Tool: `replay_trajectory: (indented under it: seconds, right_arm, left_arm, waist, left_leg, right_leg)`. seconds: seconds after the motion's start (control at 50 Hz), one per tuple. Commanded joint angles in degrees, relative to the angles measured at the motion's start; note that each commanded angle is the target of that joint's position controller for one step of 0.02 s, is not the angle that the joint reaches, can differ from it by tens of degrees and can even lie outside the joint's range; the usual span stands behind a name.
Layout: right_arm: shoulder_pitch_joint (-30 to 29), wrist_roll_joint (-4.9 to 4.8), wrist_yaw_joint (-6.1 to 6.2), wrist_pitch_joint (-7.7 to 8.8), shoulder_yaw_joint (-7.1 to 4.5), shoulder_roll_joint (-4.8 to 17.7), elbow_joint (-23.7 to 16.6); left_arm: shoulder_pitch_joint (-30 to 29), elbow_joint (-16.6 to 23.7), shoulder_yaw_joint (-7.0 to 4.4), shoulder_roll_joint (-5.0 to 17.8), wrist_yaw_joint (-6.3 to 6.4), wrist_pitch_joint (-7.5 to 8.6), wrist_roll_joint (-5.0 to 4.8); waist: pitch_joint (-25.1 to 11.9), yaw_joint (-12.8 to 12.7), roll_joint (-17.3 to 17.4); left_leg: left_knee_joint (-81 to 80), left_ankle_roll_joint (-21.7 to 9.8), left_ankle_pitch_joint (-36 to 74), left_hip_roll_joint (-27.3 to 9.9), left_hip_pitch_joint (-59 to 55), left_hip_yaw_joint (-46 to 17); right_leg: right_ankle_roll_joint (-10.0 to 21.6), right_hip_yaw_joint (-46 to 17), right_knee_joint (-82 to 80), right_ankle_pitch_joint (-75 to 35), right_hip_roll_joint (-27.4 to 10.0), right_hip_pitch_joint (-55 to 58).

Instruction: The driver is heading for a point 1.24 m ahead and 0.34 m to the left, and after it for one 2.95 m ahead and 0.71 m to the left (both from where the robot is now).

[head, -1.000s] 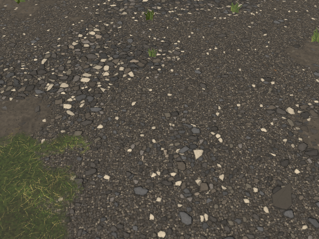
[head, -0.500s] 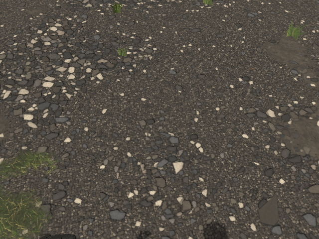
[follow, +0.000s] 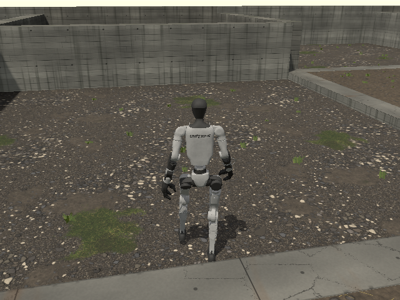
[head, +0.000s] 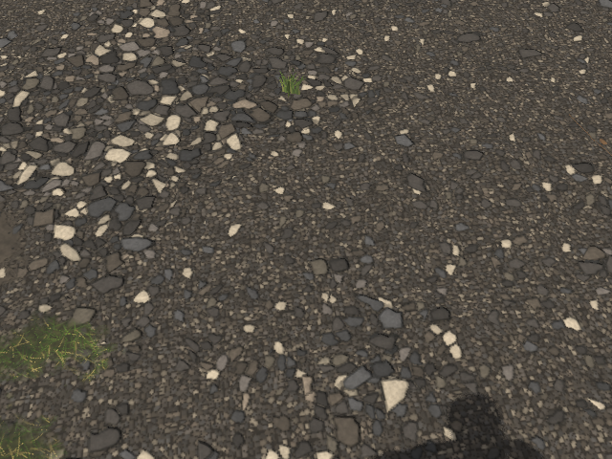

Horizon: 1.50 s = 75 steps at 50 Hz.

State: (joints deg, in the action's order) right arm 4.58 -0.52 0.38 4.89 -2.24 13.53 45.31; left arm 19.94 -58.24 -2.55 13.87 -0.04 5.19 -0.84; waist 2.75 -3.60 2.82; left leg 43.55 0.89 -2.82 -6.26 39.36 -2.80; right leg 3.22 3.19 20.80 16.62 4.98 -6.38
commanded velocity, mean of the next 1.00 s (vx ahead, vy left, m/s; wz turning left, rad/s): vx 0.50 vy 0.00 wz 0.06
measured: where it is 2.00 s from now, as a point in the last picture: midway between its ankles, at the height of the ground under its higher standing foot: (289, 211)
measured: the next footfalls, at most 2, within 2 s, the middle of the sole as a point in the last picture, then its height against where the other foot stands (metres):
left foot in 0.14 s outside the picture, level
right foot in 0.72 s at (389, 398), level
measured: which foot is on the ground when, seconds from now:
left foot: up 0.00-0.12, down 0.14-0.74, up 0.76-1.00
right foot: down 0.00-0.16, up 0.18-0.70, down 0.72-1.00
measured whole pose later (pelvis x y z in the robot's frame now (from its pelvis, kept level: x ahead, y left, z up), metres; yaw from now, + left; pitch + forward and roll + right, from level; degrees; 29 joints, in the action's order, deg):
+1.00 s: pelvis +0.56 -0.03 +0.01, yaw +6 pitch +0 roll -2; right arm 12.4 -1.7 0.8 3.1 -5.0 15.8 50.6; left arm 16.0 -57.6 -3.1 13.5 -0.6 6.0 1.1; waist 0.7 -2.2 2.6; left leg 57.4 -1.5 -7.1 -6.2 39.0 -5.5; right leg 3.8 8.0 14.5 10.4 3.2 -4.7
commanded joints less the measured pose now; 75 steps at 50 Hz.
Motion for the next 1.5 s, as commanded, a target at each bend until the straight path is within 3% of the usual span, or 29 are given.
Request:
replay_trajectory:
  seconds: [0.02,0.1,0.14,0.16,0.18,0.2,0.24,0.3,0.4,0.62,0.68,0.72,0.74,0.76,0.78,0.84,0.9,1.06,1.16,1.22,1.26,1.28,1.3,1.32,1.34,1.36,1.38,1.42,1.5]
  right_arm:
    - [-1.1,-0.08,-1.03,0.09,-0.49,2.3,-3.6]
    - [-1.9,-0.23,-2.10,-0.01,-1.77,5.3,-5.1]
    - [13.5,0.13,-1.83,-0.07,-4.26,9.8,-0.6]
    - [20.3,0.78,-1.63,-0.15,-5.65,15.8,0.3]
    - [23.2,0.01,-2.09,-0.30,-5.16,13.9,1.0]
    - [18.2,-0.24,-2.09,0.11,-3.97,10.8,0.2]
    - [8.7,0.57,-2.34,0.52,-2.88,7.6,-1.7]
    - [6.4,0.92,-2.48,1.56,-2.61,6.5,-1.2]
    - [12.6,0.54,-1.01,1.57,-3.03,8.6,2.2]
    - [21.6,-0.40,0.20,-0.22,-3.19,9.4,9.1]
    - [19.3,-0.58,0.56,-0.99,-3.74,10.9,8.9]
    - [17.6,-0.09,0.59,-1.37,-2.81,8.9,7.6]
    - [22.2,0.50,0.13,-0.55,-1.29,4.1,6.3]
    - [23.7,-0.34,-0.03,0.77,-0.48,2.2,7.1]
    - [19.6,-2.12,-0.20,1.67,-2.01,7.9,6.4]
    - [13.4,-1.56,0.68,0.92,-3.10,8.1,5.1]
    - [15.8,-1.47,0.55,-1.30,-2.92,4.2,5.6]
    - [3.2,-0.70,-1.01,-1.30,-2.40,3.2,0.5]
    - [-4.9,-0.79,-3.04,-1.43,-1.52,2.4,-4.8]
    - [-3.3,-0.88,-4.14,-1.72,-2.41,4.5,-6.7]
    - [7.2,-1.06,-4.08,-2.04,-4.47,8.4,-5.1]
    - [16.6,-1.03,-3.14,-2.23,-6.43,12.2,-2.9]
    - [20.2,-0.94,-1.90,-2.46,-7.80,18.4,-2.0]
    - [20.2,-0.49,-2.07,-1.71,-6.87,17.4,-3.6]
    - [19.3,0.11,-2.11,-1.22,-5.69,13.3,-3.5]
    - [15.6,-0.15,-2.05,-0.77,-5.11,11.2,-3.9]
    - [11.5,-0.34,-2.09,-0.61,-4.59,9.7,-4.9]
    - [7.8,0.25,-1.73,-0.61,-3.76,8.0,-6.4]
    - [10.0,-0.13,-0.30,-0.49,-4.55,11.2,-6.4]
  left_arm:
    - [-1.4,2.3,-1.83,9.3,0.70,0.20,-1.41]
    - [0.0,0.8,-2.42,10.9,0.45,-1.21,-0.75]
    - [-1.7,1.9,-1.65,9.2,0.45,-1.81,-0.06]
    - [4.9,2.4,0.18,3.8,0.01,-0.99,0.68]
    - [5.3,1.9,0.59,3.5,-0.73,0.18,0.01]
    - [0.3,3.2,-0.82,9.3,-0.99,0.88,-1.47]
    - [-6.7,4.9,-1.15,9.2,-0.36,0.90,-1.31]
    - [-4.4,3.7,-1.39,6.5,0.34,-0.99,0.15]
    - [-12.3,6.3,-1.76,5.7,0.54,-1.36,0.80]
    - [-27.4,12.2,-0.41,4.2,-1.92,0.47,-0.35]
    - [-22.1,11.4,-1.42,7.0,-2.57,1.18,-0.46]
    - [-4.1,6.0,-3.93,12.0,-1.95,1.15,0.05]
    - [4.5,4.5,-5.30,17.4,-1.44,0.65,1.08]
    - [5.1,4.1,-4.35,14.9,-1.52,0.29,0.44]
    - [0.9,4.7,-3.11,11.0,-1.45,0.41,0.10]
    - [-9.5,6.4,-1.37,5.1,-1.42,1.26,1.27]
    - [-9.4,5.1,-1.52,5.4,-1.22,1.78,1.80]
    - [-6.3,4.1,-1.91,8.5,0.89,1.41,1.61]
    - [-0.7,2.5,-2.41,10.0,1.30,-0.77,0.68]
    - [-2.3,3.7,-3.04,12.1,1.82,-2.16,0.38]
    - [-4.0,4.8,-3.43,13.4,2.34,-2.99,0.34]
    - [-5.1,5.7,-3.24,13.2,2.41,-2.83,0.18]
    - [-0.7,8.2,-1.13,5.9,1.49,-1.50,2.10]
    - [-1.5,9.9,-0.27,5.3,0.25,1.37,0.94]
    - [-8.9,11.7,-1.52,9.4,-0.59,3.19,-1.29]
    - [-10.9,12.6,-1.40,9.3,-0.75,3.96,-1.78]
    - [-10.7,11.8,-1.61,8.9,-0.35,3.89,-0.71]
    - [-8.6,11.5,-2.43,9.5,-0.13,2.17,0.55]
    - [-12.7,14.0,-1.99,6.9,0.47,0.40,1.80]
  waist:
    - [-1.5,1.9,-5.4]
    - [-0.7,3.9,-5.4]
    - [-9.2,10.9,-2.7]
    - [-17.7,9.6,8.3]
    - [-23.0,10.2,13.7]
    - [-14.6,9.5,8.8]
    - [-3.5,6.2,0.8]
    - [-4.1,2.5,1.7]
    - [-2.0,4.0,-0.1]
    - [3.0,8.3,1.8]
    - [-0.4,4.5,3.7]
    - [-12.1,-3.5,1.6]
    - [-21.1,-3.2,-10.2]
    - [-25.6,-2.9,-17.8]
    - [-17.5,-3.1,-13.3]
    - [-4.9,1.8,-7.6]
    - [-2.8,4.1,-8.1]
    - [1.1,1.5,-5.2]
    - [3.3,-1.0,-4.0]
    - [0.1,2.0,-6.9]
    - [-6.1,8.3,-8.5]
    - [-10.7,13.3,-5.7]
    - [-16.3,9.7,8.1]
    - [-24.1,8.7,8.5]
    - [-18.8,11.0,3.4]
    - [-12.2,9.0,0.2]
    - [-8.1,6.1,-4.0]
    - [-5.6,2.7,-2.6]
    - [-3.7,2.9,-0.9]
  left_leg:
    - [-8.3,-2.1,6.6,1.7,-9.1,1.6]
    - [-11.6,-5.6,-0.4,3.8,-12.2,3.0]
    - [-11.9,-8.7,2.2,4.3,-33.5,2.4]
    - [-14.3,-17.0,-3.2,-9.6,-54.5,-19.5]
    - [-25.4,-21.2,-14.9,-15.8,-60.4,-40.5]
    - [-27.6,-18.1,-22.3,-14.5,-54.1,-37.1]
    - [-30.7,-15.0,-13.9,-10.4,-37.0,-23.1]
    - [-34.5,-13.2,-2.7,-6.3,-28.8,-13.6]
    - [-37.4,-13.6,1.3,-6.2,-32.6,-8.5]
    - [-33.7,-11.6,4.1,-8.1,-42.8,-3.4]
    - [-27.1,-9.9,19.5,-8.8,-44.6,-2.8]
    - [-6.5,-6.7,26.2,-3.5,-35.7,1.5]
    - [15.7,-2.4,4.5,4.2,-13.5,5.0]
    - [28.1,-1.6,-29.8,9.5,-2.6,-1.8]
    - [33.3,-2.9,-28.3,6.0,2.8,-5.7]
    - [24.7,-3.7,-15.5,-1.3,-2.0,-3.4]
    - [22.0,-3.3,-11.1,-2.1,-5.4,-3.6]
    - [0.3,-2.5,8.6,-0.3,-0.8,0.1]
    - [-6.7,-4.1,3.7,1.0,4.1,4.1]
    - [-7.5,-6.7,-4.4,5.2,-3.3,8.8]
    - [-8.9,-9.7,-7.1,9.2,-18.0,10.4]
    - [-13.7,-12.3,-3.6,8.8,-34.0,6.1]
    - [-13.9,-20.3,-3.3,-5.7,-55.6,-19.3]
    - [-23.9,-28.1,-8.6,-14.4,-64.6,-45.4]
    - [-26.0,-24.0,-7.4,-12.1,-61.3,-38.0]
    - [-26.3,-21.4,-3.8,-9.7,-52.8,-29.3]
    - [-27.0,-19.4,1.4,-7.1,-43.8,-23.0]
    - [-29.5,-18.0,6.6,-4.0,-33.1,-17.6]
    - [-31.4,-17.7,10.4,-1.3,-25.5,-12.3]
  right_leg:
    - [8.3,-7.6,-7.8,-30.6,-16.3,-0.9]
    - [6.4,-7.8,-1.9,-32.9,-18.5,5.3]
    - [3.5,-3.7,17.2,-37.4,-13.1,-1.0]
    - [-0.2,-0.3,39.6,-15.4,-5.2,-20.2]
    - [-0.8,-6.2,50.7,15.9,-1.0,-30.6]
    - [0.3,-9.2,54.6,14.5,-4.4,-36.1]
    - [1.0,-7.3,49.0,5.3,-9.6,-34.3]
    - [0.3,-7.5,41.5,-1.3,-12.3,-25.4]
    - [-2.1,-7.2,29.0,-13.5,-12.5,-33.6]
    - [-1.7,-3.9,8.4,-17.6,-9.1,-33.0]
    - [0.8,-1.8,6.4,-12.2,-6.7,-23.2]
    - [4.8,-3.5,7.2,-14.6,-7.9,3.2]
    - [12.5,-26.0,6.5,-9.4,-22.6,26.3]
    - [16.5,-44.2,-2.4,-2.6,-28.7,31.2]
    - [13.6,-37.5,-3.6,0.7,-26.8,24.6]
    - [8.0,-17.8,-9.0,-8.4,-20.3,3.1]
    - [7.9,-10.0,-12.7,-15.1,-18.8,-3.1]
    - [5.4,2.9,-15.2,-24.0,-17.1,0.5]
    - [5.1,5.8,-10.5,-32.4,-20.8,12.8]
    - [3.6,8.3,-1.6,-55.4,-21.5,15.5]
    - [2.2,9.3,14.1,-65.4,-20.5,12.7]
    - [0.0,9.8,28.4,-55.4,-17.9,3.2]
    - [-3.2,8.7,49.8,-9.5,-9.4,-21.0]
    - [-3.6,-4.4,61.2,18.0,-1.3,-34.3]
    - [-2.0,-9.2,61.7,13.8,-5.2,-39.9]
    - [-1.0,-8.6,56.8,8.4,-7.8,-39.9]
    - [-1.4,-8.1,51.3,5.4,-10.0,-36.4]
    - [-3.0,-8.0,45.2,2.3,-11.9,-29.1]
    - [-6.9,-5.9,32.3,-6.2,-10.6,-27.9]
